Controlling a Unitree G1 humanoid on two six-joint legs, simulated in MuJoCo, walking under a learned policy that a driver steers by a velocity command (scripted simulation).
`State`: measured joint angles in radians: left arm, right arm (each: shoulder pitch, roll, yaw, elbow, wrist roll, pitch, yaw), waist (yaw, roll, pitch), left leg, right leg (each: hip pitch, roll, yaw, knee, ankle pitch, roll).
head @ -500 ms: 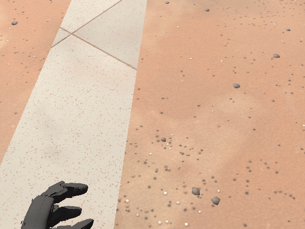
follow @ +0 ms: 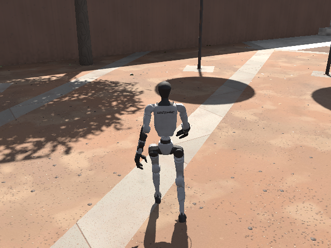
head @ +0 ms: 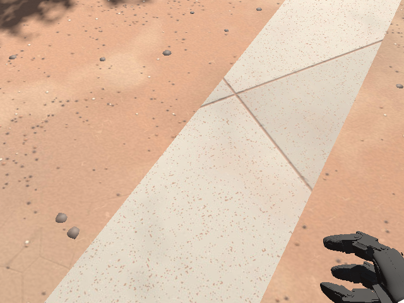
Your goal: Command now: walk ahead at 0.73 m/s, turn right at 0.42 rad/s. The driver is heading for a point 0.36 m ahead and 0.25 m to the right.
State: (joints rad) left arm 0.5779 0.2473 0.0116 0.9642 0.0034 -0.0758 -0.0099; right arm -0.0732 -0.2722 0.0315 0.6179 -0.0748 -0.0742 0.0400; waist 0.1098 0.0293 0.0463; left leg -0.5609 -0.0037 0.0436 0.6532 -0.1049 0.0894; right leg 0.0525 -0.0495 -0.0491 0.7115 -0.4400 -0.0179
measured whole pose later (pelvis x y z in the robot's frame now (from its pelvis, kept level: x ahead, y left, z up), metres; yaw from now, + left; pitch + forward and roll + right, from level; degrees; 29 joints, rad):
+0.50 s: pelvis +0.30 -0.03 +0.01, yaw -22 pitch +0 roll +0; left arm 0.19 0.33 0.08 0.63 0.00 -0.02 -0.03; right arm 0.03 -0.28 -0.03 0.70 0.01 -0.03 -0.01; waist 0.04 0.00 0.12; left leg -0.45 -0.05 -0.06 1.36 -0.50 -0.04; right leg -0.46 0.13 -0.03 0.58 -0.12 -0.14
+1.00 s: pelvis +0.41 +0.02 +0.02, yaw -29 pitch +0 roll +0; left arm 0.17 0.25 0.04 0.65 0.02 0.04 0.01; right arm 0.20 -0.22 -0.03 0.77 -0.02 -0.02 -0.01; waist 0.01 -0.03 0.02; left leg -0.26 0.00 -0.02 0.56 -0.30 -0.01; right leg -0.31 0.06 0.11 0.54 -0.22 0.00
